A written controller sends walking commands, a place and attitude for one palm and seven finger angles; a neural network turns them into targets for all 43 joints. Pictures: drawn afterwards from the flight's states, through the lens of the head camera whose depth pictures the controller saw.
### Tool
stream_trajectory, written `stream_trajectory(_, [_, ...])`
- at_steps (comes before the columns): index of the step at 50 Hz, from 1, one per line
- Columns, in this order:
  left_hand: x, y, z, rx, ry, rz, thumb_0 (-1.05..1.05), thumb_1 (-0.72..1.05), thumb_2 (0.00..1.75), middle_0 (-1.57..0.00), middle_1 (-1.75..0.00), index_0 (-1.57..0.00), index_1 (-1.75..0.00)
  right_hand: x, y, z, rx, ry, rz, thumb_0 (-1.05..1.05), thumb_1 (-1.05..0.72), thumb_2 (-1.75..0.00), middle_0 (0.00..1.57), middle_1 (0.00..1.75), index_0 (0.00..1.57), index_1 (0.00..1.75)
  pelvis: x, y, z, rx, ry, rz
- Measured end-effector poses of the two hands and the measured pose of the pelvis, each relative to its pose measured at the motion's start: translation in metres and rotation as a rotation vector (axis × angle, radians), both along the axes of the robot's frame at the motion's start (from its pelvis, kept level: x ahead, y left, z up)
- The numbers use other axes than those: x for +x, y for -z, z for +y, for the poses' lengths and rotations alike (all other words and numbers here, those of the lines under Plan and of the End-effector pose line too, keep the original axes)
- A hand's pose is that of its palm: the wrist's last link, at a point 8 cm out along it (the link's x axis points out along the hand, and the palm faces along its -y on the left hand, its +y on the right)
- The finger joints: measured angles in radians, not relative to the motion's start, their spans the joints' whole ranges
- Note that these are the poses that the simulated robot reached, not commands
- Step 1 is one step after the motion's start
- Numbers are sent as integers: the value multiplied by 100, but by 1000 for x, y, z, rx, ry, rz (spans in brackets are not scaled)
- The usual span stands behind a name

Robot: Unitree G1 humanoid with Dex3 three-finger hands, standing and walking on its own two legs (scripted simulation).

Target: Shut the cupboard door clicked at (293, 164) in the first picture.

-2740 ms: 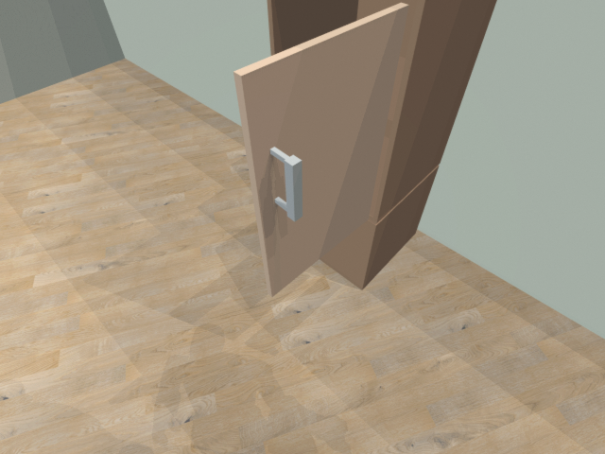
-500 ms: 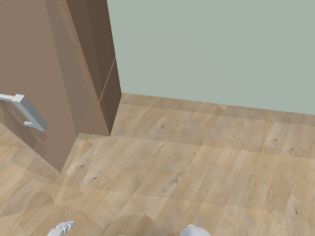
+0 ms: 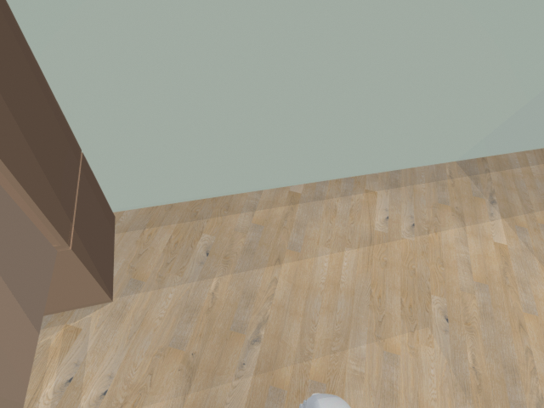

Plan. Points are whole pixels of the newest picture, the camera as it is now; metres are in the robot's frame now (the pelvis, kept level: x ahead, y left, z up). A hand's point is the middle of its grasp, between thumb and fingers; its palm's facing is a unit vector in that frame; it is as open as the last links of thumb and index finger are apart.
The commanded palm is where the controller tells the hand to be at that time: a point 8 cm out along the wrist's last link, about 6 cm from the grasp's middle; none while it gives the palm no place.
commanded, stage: walk to a spot facing it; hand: left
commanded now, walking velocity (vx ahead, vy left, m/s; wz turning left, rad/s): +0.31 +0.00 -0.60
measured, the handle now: out of the picture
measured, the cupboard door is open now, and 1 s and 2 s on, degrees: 87 87 87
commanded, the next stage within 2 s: turn to face it in 1.24 s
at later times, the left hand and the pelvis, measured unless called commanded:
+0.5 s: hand (245, 300) +0.33 +0.06 -0.17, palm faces -0.32 -0.93 -0.20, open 7.4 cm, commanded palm none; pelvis +0.17 -0.08 -0.01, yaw -17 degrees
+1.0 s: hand (244, 263) +0.43 +0.07 -0.19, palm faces -0.31 -0.94 -0.14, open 7.4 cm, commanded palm none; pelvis +0.41 -0.11 -0.01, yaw -25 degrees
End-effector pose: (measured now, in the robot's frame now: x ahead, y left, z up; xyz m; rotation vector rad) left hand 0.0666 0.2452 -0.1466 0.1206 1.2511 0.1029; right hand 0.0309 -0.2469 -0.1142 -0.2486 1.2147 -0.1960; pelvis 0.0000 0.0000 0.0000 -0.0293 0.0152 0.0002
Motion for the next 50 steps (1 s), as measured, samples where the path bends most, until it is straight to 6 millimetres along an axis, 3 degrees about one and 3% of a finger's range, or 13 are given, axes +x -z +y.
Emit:
stream_trajectory(6, [75, -12, -12, -18, 94, -57, 1, 91, 90, -19, -30, -20, -30, -47, -4, 21, 43, 142, 155, 1, -90, -90, 20, 30, 20, 30, 33, -10, 0, -6, 86, 8])
stream_trajectory(12, [164, -11, -55, -30, 239, -84, 1, 91, 90, -19, -30, -19, -30, -87, 2, 36, 106, 303, 307, 1, -90, -90, 20, 30, 20, 30, 71, -4, -14, 11, 165, 6])
stream_trajectory(16, [232, -9, -98, -28, 339, -135, 1, 91, 90, -19, -30, -19, -30, -98, 11, 40, 160, 394, 405, 1, -90, -90, 20, 30, 20, 30, 103, 7, -34, 17, 210, 5])
stream_trajectory(19, [273, -4, -125, -17, 361, -223, 1, 91, 90, -19, -30, -20, -30, -89, 25, 29, 204, 438, 457, 1, -90, -90, 20, 30, 20, 30, 129, 23, -58, 41, 234, -5])
stream_trajectory(22, [282, -5, -136, 6, 352, -216, 0, 91, 90, -20, -30, -20, -30, -46, 35, 1, 198, 454, 406, 1, -90, -90, 20, 30, 20, 30, 147, 21, -72, 37, 258, -21])
stream_trajectory(27, [270, -12, -137, 53, 343, -71, 0, 92, 90, -20, -30, -20, -30, 72, 29, -57, 137, 420, 138, 1, -91, -90, 20, 30, 20, 30, 181, 2, -89, 39, 305, 1])
stream_trajectory(32, [270, -21, -125, 85, 305, 15, -1, 94, 90, -20, -30, -20, -30, 183, 15, -99, 98, 350, -56, 1, -91, -90, 19, 30, 20, 30, 223, -6, -100, 39, 333, 15])
stream_trajectory(37, [268, -18, -120, 81, 255, 112, 0, 92, 90, -20, -30, -20, -30, 280, 5, -121, 77, 283, -161, 1, -91, -90, 19, 30, 19, 30, 273, -6, -106, 30, 350, 7])
stream_trajectory(43, [277, -2, -118, 56, 212, 269, 0, 91, 90, -20, -30, -20, -30, 387, 2, -125, 57, 223, -245, 1, -91, -90, 19, 30, 20, 30, 344, 6, -107, 29, 371, -10])
stream_trajectory(46, [302, 11, -118, 43, 232, 328, 1, 91, 90, -20, -30, -20, -30, 415, 7, -123, 31, 235, -280, 1, -91, -90, 19, 30, 20, 30, 377, 17, -105, 24, 405, -20])
stream_trajectory(50, [374, 11, -130, 34, 290, 272, 1, 91, 90, -20, -30, -20, -30, 400, 11, -112, 47, 311, -186, 0, -91, -90, 20, 30, 20, 30, 409, 9, -110, 34, 434, -26])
